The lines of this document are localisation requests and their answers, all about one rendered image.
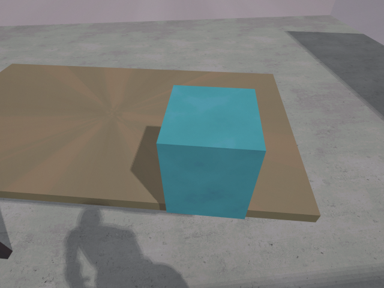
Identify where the carton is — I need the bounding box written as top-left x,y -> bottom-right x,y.
156,85 -> 266,219

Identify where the table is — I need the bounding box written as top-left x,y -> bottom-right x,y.
0,64 -> 321,259

